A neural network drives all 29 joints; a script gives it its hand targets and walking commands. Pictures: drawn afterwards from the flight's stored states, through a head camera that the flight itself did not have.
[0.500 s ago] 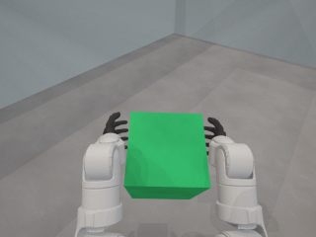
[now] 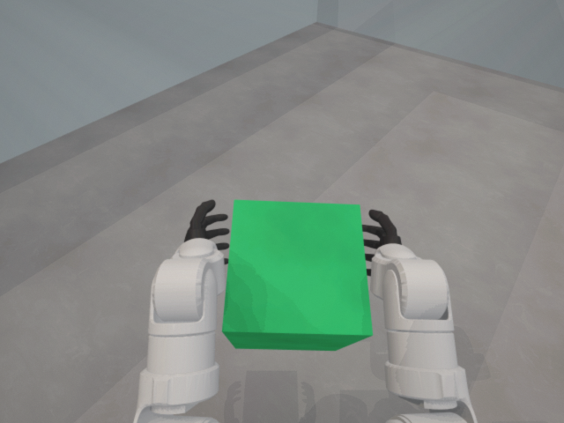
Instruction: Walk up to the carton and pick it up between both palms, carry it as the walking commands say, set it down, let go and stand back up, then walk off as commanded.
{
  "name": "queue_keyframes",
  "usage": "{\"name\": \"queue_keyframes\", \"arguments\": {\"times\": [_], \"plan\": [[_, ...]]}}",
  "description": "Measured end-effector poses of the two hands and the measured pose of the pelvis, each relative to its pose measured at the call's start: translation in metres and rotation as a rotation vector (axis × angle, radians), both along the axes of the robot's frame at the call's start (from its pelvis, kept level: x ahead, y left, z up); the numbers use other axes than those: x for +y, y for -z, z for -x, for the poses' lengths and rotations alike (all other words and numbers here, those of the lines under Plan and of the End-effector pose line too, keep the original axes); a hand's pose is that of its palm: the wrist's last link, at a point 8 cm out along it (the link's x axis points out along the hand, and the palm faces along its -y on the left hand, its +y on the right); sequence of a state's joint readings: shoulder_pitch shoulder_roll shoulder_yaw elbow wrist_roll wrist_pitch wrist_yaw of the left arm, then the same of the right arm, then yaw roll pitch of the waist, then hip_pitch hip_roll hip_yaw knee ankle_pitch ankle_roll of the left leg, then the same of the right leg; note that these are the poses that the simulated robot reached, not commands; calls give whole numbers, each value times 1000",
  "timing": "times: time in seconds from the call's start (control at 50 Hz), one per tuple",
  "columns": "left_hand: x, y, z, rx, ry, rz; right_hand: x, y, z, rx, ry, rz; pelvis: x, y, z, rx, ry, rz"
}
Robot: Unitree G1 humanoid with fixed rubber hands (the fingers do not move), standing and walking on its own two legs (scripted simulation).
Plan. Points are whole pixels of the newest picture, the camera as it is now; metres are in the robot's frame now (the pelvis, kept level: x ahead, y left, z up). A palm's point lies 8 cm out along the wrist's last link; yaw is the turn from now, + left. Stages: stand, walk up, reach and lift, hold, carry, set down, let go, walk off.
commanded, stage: carry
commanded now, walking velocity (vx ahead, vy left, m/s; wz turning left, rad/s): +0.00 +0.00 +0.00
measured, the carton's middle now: (290, 284) +0.32 +0.00 +0.01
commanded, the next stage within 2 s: hold in 1.16 s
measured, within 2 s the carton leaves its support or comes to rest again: neither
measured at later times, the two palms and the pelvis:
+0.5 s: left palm (219, 267) +0.28 +0.10 +0.12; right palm (417, 273) +0.28 -0.16 +0.10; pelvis -0.02 -0.04 +0.00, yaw +3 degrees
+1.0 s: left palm (213, 276) +0.27 +0.10 +0.12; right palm (416, 276) +0.27 -0.15 +0.10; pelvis -0.03 -0.03 +0.00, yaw +3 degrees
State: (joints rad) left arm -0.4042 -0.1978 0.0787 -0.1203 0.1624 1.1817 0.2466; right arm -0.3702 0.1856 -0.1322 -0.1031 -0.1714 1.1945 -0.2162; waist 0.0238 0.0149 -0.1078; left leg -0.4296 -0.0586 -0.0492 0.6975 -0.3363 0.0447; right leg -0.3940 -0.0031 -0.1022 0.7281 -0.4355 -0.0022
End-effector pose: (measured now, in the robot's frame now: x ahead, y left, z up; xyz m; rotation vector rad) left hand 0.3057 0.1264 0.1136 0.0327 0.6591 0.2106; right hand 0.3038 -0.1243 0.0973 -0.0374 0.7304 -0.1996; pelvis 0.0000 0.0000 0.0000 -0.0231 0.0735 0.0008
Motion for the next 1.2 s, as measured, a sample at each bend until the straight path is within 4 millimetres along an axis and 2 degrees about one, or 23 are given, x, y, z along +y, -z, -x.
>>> {"name": "queue_keyframes", "arguments": {"times": [0.12, 0.32, 0.6, 0.74, 0.82, 0.92, 0.98, 1.08, 1.18, 1.2], "plan": [[-21, -3, 7, -26, 5, -7, -22, 9, 7, -11, -13, -38, -20, 1, 8, -9, -9, -23], [-31, -12, 20, -67, -15, -6, -33, -2, 14, -55, -27, -44, -38, 1, 17, -22, -43, -31], [-28, -10, 33, -33, -13, -7, -30, -7, 27, -37, -20, -36, -35, 1, 24, -34, -45, -25], [-22, -4, 38, -12, -27, 4, -25, 2, 29, -11, -39, -36, -33, 1, 27, -38, -45, -24], [-25, -7, 37, -30, -15, -4, -27, -8, 30, -44, -23, -35, -32, 1, 28, -38, -45, -23], [-23, -4, 38, -13, -19, 0, -26, -4, 30, -31, -28, -33, -32, 1, 28, -38, -45, -23], [-25, -5, 39, -13, -13, -8, -27, -8, 31, -39, -22, -34, -32, 1, 28, -38, -45, -23], [-20, -1, 39, -13, -31, 5, -23, 5, 28, -20, -45, -37, -32, 1, 28, -39, -45, -23], [-19, -2, 38, -35, -23, 4, -23, 2, 27, -40, -44, -32, -32, 1, 29, -44, -45, -23], [-17, 4, 36, -37, -18, 9, -22, 7, 26, -44, -55, -32, -32, 0, 30, -59, -45, -24]]}}
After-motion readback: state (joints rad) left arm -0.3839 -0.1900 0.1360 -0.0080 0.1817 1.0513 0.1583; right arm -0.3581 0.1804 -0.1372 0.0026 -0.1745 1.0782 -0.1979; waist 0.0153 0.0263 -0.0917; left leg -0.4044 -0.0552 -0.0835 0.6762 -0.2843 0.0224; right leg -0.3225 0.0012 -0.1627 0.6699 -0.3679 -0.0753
